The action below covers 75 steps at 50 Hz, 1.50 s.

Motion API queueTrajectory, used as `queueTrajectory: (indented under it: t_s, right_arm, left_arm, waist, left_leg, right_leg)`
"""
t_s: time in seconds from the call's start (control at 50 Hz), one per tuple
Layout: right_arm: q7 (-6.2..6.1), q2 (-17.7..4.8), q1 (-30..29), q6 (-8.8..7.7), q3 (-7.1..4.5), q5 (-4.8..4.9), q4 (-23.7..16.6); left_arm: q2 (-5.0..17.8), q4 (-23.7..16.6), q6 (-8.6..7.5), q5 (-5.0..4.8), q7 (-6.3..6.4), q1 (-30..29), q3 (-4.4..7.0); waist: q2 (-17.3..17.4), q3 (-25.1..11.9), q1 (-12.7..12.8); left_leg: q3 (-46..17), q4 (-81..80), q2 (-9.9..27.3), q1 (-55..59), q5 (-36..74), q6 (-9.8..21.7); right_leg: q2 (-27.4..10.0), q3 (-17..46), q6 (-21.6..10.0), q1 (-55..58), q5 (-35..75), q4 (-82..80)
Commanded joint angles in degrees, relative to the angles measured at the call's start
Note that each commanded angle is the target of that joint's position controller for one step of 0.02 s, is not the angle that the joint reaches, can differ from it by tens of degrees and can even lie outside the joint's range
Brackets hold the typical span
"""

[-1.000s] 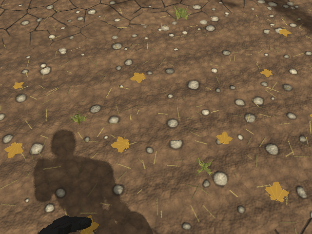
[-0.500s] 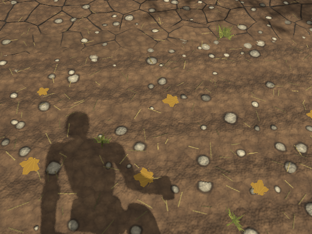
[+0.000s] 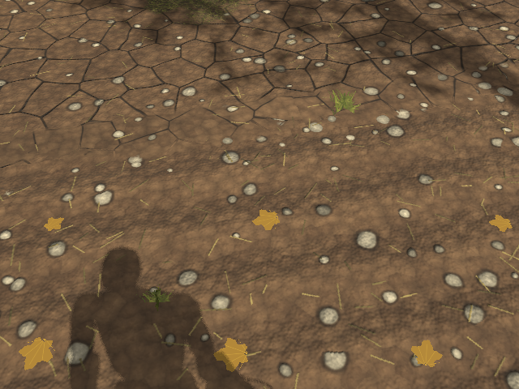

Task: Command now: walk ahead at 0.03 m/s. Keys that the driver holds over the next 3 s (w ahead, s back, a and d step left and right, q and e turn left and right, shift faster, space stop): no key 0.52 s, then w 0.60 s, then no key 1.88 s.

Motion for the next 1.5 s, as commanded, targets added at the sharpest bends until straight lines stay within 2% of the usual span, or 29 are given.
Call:
queueTrajectory:
  t_s: [0.02,0.52,0.54,0.6,0.64,0.68,0.72,0.78,0.82,0.86,0.88,0.9,0.92,0.94,0.96,1.0,1.06,1.12,1.18,1.24,1.28,1.3,1.32,1.34,1.36,1.38,1.4,1.44,1.5]
  right_arm:
    - [-0.35,-3.9,3.2,-0.34,-0.56,0.08,0.2]
    - [-1.09,-1.7,5.5,-0.15,-0.10,0.10,4.3]
    - [-1.05,-1.4,5.9,-0.11,-0.04,0.08,4.5]
    - [-0.78,-3.5,5.7,0.53,-1.13,-0.08,3.6]
    - [-0.40,-2.8,5.1,0.53,-1.29,-0.13,2.5]
    - [0.04,-1.6,2.7,-0.25,-1.31,-0.38,0.8]
    - [0.86,-0.3,-1.2,-1.44,-1.17,-1.19,-1.6]
    - [1.76,-2.3,-2.9,-2.95,-1.99,-1.12,-4.1]
    - [2.05,-1.5,-0.1,-3.88,-2.14,-0.53,-4.0]
    - [1.70,-1.4,11.1,-4.41,-2.91,0.04,0.1]
    - [0.98,-5.1,18.6,-4.82,-4.10,-0.58,1.8]
    - [0.62,-11.8,26.0,-4.55,-5.81,-0.53,3.2]
    - [0.50,-8.7,23.6,-3.80,-5.01,-0.69,3.4]
    - [0.66,-7.2,17.2,-3.83,-4.36,-1.04,1.2]
    - [0.82,-6.5,13.0,-4.17,-4.08,-1.09,-0.2]
    - [0.61,-4.4,10.4,-5.04,-3.03,-0.62,-0.8]
    - [0.18,-3.5,15.0,-5.81,-2.15,-0.24,1.5]
    - [0.10,-3.8,15.9,-5.96,-1.57,-0.32,1.8]
    - [-0.28,-3.4,15.9,-5.99,-0.92,-0.30,2.4]
    - [-0.80,-5.5,15.1,-6.36,-1.16,-0.11,3.0]
    - [-0.93,-6.6,11.8,-6.26,-1.44,0.68,2.6]
    - [-0.79,-5.3,12.6,-6.20,-1.20,1.32,1.9]
    - [-1.16,0.9,21.2,-5.35,-0.48,2.49,2.3]
    - [-1.50,-1.6,24.4,-4.31,-1.60,2.27,3.8]
    - [-1.25,-1.8,21.3,-3.49,-1.68,1.21,3.0]
    - [-0.91,-2.7,14.4,-3.13,-1.88,-0.87,1.5]
    - [-0.50,-3.0,10.9,-2.75,-2.37,-1.58,0.6]
    - [0.03,-0.3,12.2,-1.06,-1.98,-1.65,1.5]
    - [-0.54,2.1,12.7,0.81,-1.19,-1.06,2.3]
  left_arm:
    - [4.5,-0.4,-0.25,0.06,0.13,3.4,0.70]
    - [2.2,1.5,-0.28,0.11,0.48,7.8,0.11]
    - [1.9,1.8,-0.26,0.18,0.45,8.6,0.05]
    - [3.7,0.8,0.23,0.58,0.20,9.2,1.02]
    - [3.4,-0.1,0.17,0.66,-0.10,9.7,1.18]
    - [4.3,-0.2,-0.45,0.53,-0.19,11.9,1.77]
    - [8.0,0.8,-0.90,0.59,-0.11,15.1,3.34]
    - [8.2,0.1,-1.63,0.87,-0.25,13.4,4.05]
    - [7.9,-0.8,-2.17,0.40,-0.32,10.0,4.19]
    - [7.4,-2.1,-2.59,0.21,-0.49,6.4,4.27]
    - [5.2,-3.4,-3.35,0.37,-0.84,4.4,3.59]
    - [1.5,-6.1,-4.11,0.21,-1.55,4.6,2.75]
    - [6.4,-6.7,-3.99,2.28,-2.03,1.9,3.91]
    - [5.1,-7.2,-4.11,2.38,-2.66,0.3,3.84]
    - [3.8,-7.0,-4.42,1.73,-3.18,0.2,3.52]
    - [4.0,-7.0,-3.96,1.81,-3.84,0.0,3.84]
    - [3.9,-8.1,-2.70,1.78,-4.06,-2.4,4.09]
    - [3.1,-11.8,-2.23,1.42,-4.17,-11.5,3.41]
    - [1.6,-13.4,-2.43,0.67,-3.71,-16.2,2.27]
    - [4.7,-11.1,-2.90,0.37,-2.45,-8.3,2.92]
    - [7.2,-6.7,-3.99,1.10,-1.65,4.5,4.11]
    - [10.6,-5.0,-4.59,2.45,-1.33,10.2,4.96]
    - [14.3,-4.9,-4.73,3.35,-1.82,12.3,5.48]
    - [13.2,-5.7,-4.22,0.22,-2.51,12.0,5.21]
    - [11.6,-7.6,-3.46,-0.93,-2.05,2.9,5.00]
    - [6.8,-8.9,-3.26,-0.95,-1.75,-2.5,3.64]
    - [4.7,-8.6,-3.41,-0.52,-1.34,-3.6,2.91]
    - [2.8,-7.1,-3.68,0.13,-0.68,-2.1,1.89]
    - [5.0,-6.2,-4.34,1.10,-0.97,-1.2,1.65]
  waist:
    - [-1.6,3.7,0.5]
    - [-1.2,4.1,0.6]
    - [-1.1,3.0,0.7]
    - [-1.0,5.8,0.9]
    - [-1.9,9.5,1.3]
    - [-4.6,9.3,2.7]
    - [-10.7,8.8,4.4]
    - [-8.5,9.5,3.1]
    - [-8.0,10.2,0.2]
    - [-4.4,7.7,-4.6]
    - [4.0,5.2,-8.0]
    - [19.1,1.7,-8.9]
    - [10.0,5.2,-6.3]
    - [3.1,7.9,-3.4]
    - [0.4,8.0,-1.7]
    - [0.8,7.0,0.4]
    - [2.9,5.3,0.8]
    - [3.3,6.8,0.0]
    - [4.3,8.1,-0.6]
    - [6.7,2.8,2.7]
    - [5.6,-2.3,9.0]
    - [1.9,-6.8,10.0]
    - [-10.6,-15.7,5.5]
    - [-3.9,-21.2,4.4]
    - [-5.8,-15.3,2.6]
    - [-3.0,-6.5,2.1]
    - [-2.2,-2.8,1.2]
    - [-1.5,-1.8,-1.2]
    - [-4.0,-2.7,-2.7]
  left_leg:
    - [-8.4,-5.2,6.4,0.8,-5.1,-0.5]
    - [-8.5,-3.9,6.8,1.8,-2.2,-0.3]
    - [-8.5,-4.3,6.4,2.2,-6.2,-0.3]
    - [-8.3,-2.5,4.2,-2.3,-26.8,1.7]
    - [-9.4,-1.1,4.3,-6.0,-31.8,2.8]
    - [-7.9,4.0,2.9,-10.2,-26.1,2.4]
    - [-0.4,14.6,-0.1,-16.7,-14.5,0.9]
    - [-2.1,19.6,3.1,-18.3,-16.8,1.4]
    - [-0.4,11.7,2.3,-9.9,-14.5,1.7]
    - [1.3,3.2,-1.1,11.2,-9.2,1.4]
    - [-10.2,-3.5,6.6,21.3,-15.4,2.6]
    - [-35.2,-13.0,20.8,28.1,-26.6,8.1]
    - [-39.1,-13.4,23.4,22.6,-25.9,9.9]
    - [-34.0,-12.8,21.8,17.9,-22.9,9.4]
    - [-28.6,-13.6,19.5,14.9,-17.3,8.5]
    - [-20.2,-14.9,15.5,13.2,-6.7,6.8]
    - [-12.4,-12.6,13.2,15.9,15.8,6.2]
    - [-8.3,-13.1,11.5,13.4,23.4,6.1]
    - [-3.6,-10.3,9.2,8.9,38.8,4.3]
    - [-3.6,-0.8,10.1,9.9,53.4,2.7]
    - [-3.3,14.6,9.0,9.9,47.5,1.6]
    - [-2.3,27.4,6.1,2.9,28.0,1.0]
    - [0.4,50.4,-2.6,-8.6,-28.8,-0.3]
    - [-9.4,55.9,-2.4,-8.7,-27.8,0.0]
    - [-7.6,56.9,-0.7,-12.3,-23.1,-0.8]
    - [-6.7,53.5,1.3,-13.7,-19.5,-1.1]
    - [-7.0,49.7,2.5,-12.3,-17.3,-1.3]
    - [-6.7,41.5,3.6,-3.8,-15.7,-1.8]
    - [-4.7,29.3,2.6,0.9,-16.2,-2.4]
  right_leg:
    - [-5.7,6.3,-2.5,-4.7,-1.3,-6.3]
    - [-5.2,5.4,-2.6,-4.2,1.5,-5.5]
    - [-4.8,5.2,-2.7,-3.8,-2.4,-5.9]
    - [-2.5,5.1,-4.8,-7.3,-22.4,-4.1]
    - [-3.5,7.9,-6.6,-9.9,-28.6,-4.6]
    - [-6.8,13.8,-8.5,-5.3,-28.4,-8.0]
    - [-15.0,24.3,-12.5,2.3,-30.7,-15.4]
    - [-17.6,24.9,-13.8,1.4,-26.2,-16.3]
    - [-14.3,18.7,-11.8,-3.1,-20.4,-13.3]
    - [-8.6,11.0,-9.2,-14.4,-13.2,-4.7]
    - [-3.8,4.3,-7.1,-21.7,-7.8,9.5]
    - [3.1,-4.5,-4.6,-32.5,-14.1,28.1]
    - [0.3,-0.8,-5.4,-35.6,-16.4,38.7]
    - [-2.6,1.1,-6.0,-36.4,-11.2,42.1]
    - [-4.0,1.6,-5.8,-34.6,-6.2,42.0]
    - [-5.2,0.6,-4.6,-32.1,-1.3,39.0]
    - [-3.9,-2.6,-3.2,-33.0,1.1,36.9]
    - [-2.7,-5.2,-2.4,-32.4,4.8,28.1]
    - [0.8,-9.0,-2.8,-22.3,9.1,14.3]
    - [4.3,-8.7,-5.4,-9.3,11.3,11.2]
    - [3.0,-5.9,-7.6,2.8,19.2,2.4]
    - [-4.7,0.1,-9.0,13.6,34.3,3.5]
    - [-23.7,18.5,-17.7,26.6,71.1,9.7]
    - [-25.3,24.2,-21.1,24.6,73.7,7.2]
    - [-24.0,22.5,-22.9,16.4,51.0,0.7]
    - [-20.3,18.9,-20.4,6.7,38.4,-4.3]
    - [-17.6,14.8,-18.0,1.2,36.5,-6.8]
    - [-14.2,7.7,-14.7,-7.0,37.4,-8.4]
    - [-11.5,3.6,-12.4,-9.3,35.1,-8.4]
Next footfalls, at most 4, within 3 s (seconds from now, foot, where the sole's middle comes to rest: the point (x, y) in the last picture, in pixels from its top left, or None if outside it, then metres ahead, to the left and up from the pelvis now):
1.30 right None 0.46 -0.03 -0.78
1.68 left None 0.42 0.16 -0.78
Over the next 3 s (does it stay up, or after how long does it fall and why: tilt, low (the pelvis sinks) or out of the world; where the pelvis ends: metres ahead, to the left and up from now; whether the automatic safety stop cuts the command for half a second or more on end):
stays up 0.42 0.05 0.00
